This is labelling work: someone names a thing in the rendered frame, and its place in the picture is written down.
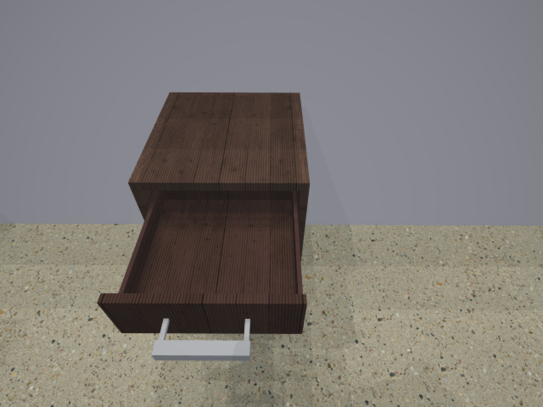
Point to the handle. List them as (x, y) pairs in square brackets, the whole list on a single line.
[(201, 349)]

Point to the cabinet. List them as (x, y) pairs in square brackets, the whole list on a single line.
[(226, 141)]

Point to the drawer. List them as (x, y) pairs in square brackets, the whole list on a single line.
[(208, 260)]

